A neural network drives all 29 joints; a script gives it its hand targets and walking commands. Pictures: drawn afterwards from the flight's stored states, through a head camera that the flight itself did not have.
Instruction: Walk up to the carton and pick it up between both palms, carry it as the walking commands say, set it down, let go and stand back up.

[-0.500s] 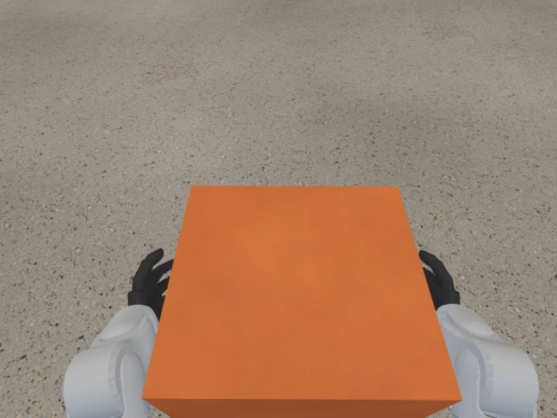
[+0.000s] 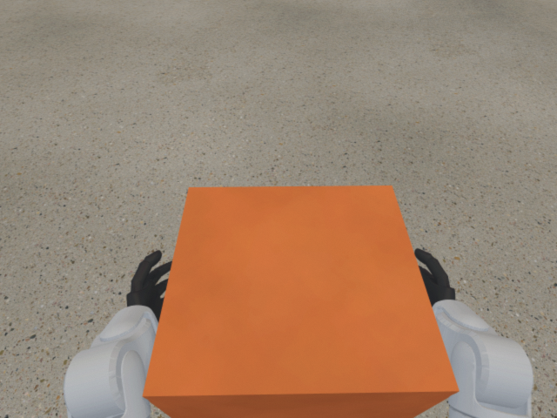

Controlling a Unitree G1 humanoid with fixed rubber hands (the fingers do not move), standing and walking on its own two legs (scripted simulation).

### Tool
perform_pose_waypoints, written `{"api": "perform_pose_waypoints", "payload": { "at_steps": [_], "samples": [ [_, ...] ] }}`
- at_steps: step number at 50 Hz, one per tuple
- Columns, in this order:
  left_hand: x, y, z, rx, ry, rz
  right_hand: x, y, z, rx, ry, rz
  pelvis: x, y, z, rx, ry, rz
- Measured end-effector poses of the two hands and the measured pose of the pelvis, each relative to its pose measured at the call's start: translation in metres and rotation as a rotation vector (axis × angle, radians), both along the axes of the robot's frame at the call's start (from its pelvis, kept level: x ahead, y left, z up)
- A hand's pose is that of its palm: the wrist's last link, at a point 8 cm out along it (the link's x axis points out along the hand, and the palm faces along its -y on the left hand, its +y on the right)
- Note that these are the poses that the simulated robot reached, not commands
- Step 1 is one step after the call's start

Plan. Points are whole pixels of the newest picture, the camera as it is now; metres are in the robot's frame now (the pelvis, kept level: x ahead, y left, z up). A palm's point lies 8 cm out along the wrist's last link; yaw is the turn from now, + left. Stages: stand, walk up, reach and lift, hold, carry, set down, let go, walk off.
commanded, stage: carry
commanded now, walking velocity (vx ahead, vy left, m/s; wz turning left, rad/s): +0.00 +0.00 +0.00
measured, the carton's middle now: (291, 319) +0.25 +0.00 +0.03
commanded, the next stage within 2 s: hold in 1.76 s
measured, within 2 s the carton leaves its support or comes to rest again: neither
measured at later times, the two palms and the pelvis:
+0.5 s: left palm (161, 337) +0.20 +0.16 +0.09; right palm (465, 335) +0.20 -0.20 +0.09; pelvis -0.03 -0.02 +0.00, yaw +0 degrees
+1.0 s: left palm (172, 342) +0.20 +0.14 +0.08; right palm (476, 348) +0.19 -0.21 +0.08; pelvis -0.05 -0.03 +0.00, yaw +1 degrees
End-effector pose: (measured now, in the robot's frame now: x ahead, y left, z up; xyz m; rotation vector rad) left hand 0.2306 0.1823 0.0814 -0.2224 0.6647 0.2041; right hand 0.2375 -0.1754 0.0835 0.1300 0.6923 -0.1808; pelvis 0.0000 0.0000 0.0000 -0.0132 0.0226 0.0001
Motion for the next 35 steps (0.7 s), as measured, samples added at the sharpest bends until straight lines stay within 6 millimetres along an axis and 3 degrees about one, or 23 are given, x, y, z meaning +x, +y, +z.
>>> {"api": "perform_pose_waypoints", "payload": {
  "at_steps": [6, 11, 15, 21, 35],
  "samples": [
    [-0.004, -0.010, -0.016, 0.023, 0.081, -0.075, -0.024, -0.010, -0.016, -0.012, 0.082, -0.046, -0.012, -0.002, 0.003, 0.028, -0.005, -0.020],
    [-0.007, -0.027, -0.007, 0.022, 0.066, -0.067, -0.037, -0.027, -0.022, 0.039, 0.065, -0.081, -0.018, -0.006, 0.005, 0.009, 0.000, -0.022],
    [-0.008, -0.035, 0.009, 0.042, 0.001, -0.083, -0.037, -0.033, -0.012, 0.032, 0.003, -0.061, -0.024, -0.007, 0.006, 0.007, -0.002, -0.008],
    [-0.022, -0.031, 0.008, 0.054, -0.007, -0.071, -0.035, -0.031, 0.000, -0.010, -0.004, -0.009, -0.027, -0.014, 0.005, 0.027, -0.015, 0.000],
    [-0.042, -0.027, 0.008, 0.054, 0.027, -0.019, -0.039, -0.027, -0.003, 0.003, 0.028, 0.031, -0.042, -0.027, 0.005, 0.026, -0.014, 0.014]
  ]
}}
